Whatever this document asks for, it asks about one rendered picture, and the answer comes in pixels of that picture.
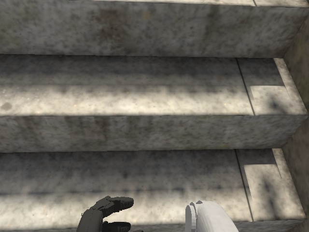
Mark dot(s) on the right robot thigh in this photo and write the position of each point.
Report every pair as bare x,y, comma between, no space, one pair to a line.
207,216

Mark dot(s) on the robot left hand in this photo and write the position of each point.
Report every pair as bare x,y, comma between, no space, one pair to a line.
92,219

